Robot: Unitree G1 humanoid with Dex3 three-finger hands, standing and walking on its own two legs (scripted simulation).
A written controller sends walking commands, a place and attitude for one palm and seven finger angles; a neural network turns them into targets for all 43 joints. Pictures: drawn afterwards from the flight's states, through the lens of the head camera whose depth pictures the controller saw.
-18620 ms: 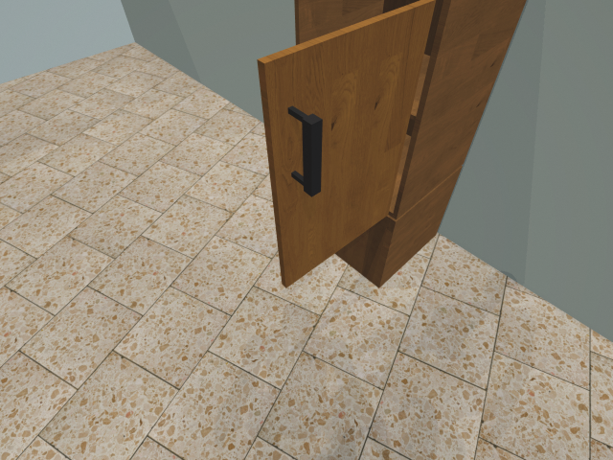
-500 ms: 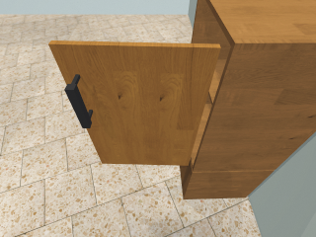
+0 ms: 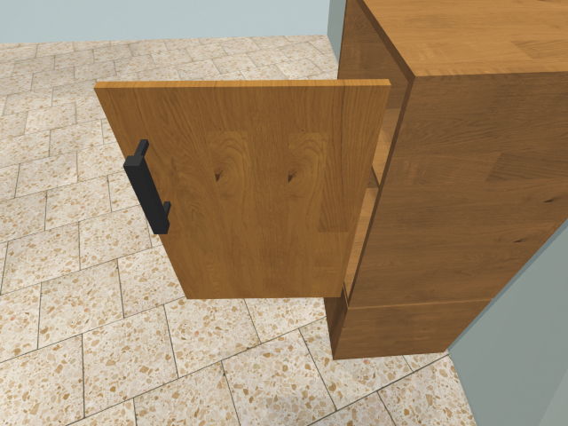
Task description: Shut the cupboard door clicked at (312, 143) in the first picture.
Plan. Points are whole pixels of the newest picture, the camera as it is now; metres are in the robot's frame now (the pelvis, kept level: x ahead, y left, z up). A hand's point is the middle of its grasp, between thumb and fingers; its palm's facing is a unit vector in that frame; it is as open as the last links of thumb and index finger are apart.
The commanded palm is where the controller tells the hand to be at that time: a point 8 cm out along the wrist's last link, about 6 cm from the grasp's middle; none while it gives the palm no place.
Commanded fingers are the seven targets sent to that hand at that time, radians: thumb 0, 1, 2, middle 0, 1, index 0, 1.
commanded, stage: come to a stop and stand still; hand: left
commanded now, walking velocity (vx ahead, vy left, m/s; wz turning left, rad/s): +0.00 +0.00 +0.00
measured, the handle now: (152, 188) +0.45 +0.24 +0.09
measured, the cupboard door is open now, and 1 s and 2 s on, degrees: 87 87 87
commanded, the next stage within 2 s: look again from close up in 0.18 s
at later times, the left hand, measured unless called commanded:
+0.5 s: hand out of the picture +0.00 +0.15 -0.17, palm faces +0.01 -0.99 -0.17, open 7.3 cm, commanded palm none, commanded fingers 0.00 0.90 0.90 -0.20 -0.30 -0.20 -0.30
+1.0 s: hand out of the picture +0.08 +0.17 -0.14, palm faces +0.16 -0.96 -0.23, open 7.3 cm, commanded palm +0.12 +0.20 -0.06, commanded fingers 0.00 0.90 0.90 -0.27 -0.38 -0.27 -0.38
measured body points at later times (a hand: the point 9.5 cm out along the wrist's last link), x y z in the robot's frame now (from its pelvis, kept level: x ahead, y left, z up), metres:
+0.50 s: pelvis +0.01 -0.01 +0.00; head +0.03 -0.01 +0.45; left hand +0.01 +0.20 -0.16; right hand +0.01 -0.23 -0.16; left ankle -0.01 +0.07 -0.74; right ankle -0.01 -0.12 -0.74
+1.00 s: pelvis +0.01 -0.02 +0.00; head +0.04 -0.01 +0.45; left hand +0.07 +0.22 -0.12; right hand +0.03 -0.25 -0.15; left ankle -0.01 +0.07 -0.74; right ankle -0.01 -0.12 -0.73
